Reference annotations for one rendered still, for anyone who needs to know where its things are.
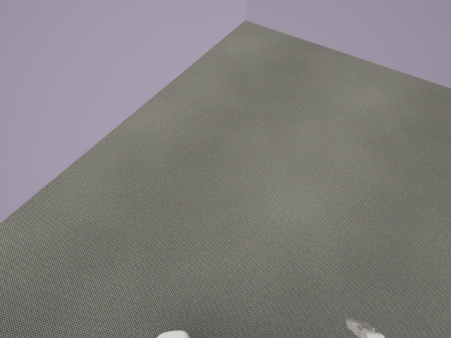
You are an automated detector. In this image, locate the right robot hand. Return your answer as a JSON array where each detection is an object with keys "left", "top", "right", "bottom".
[{"left": 346, "top": 318, "right": 385, "bottom": 338}]

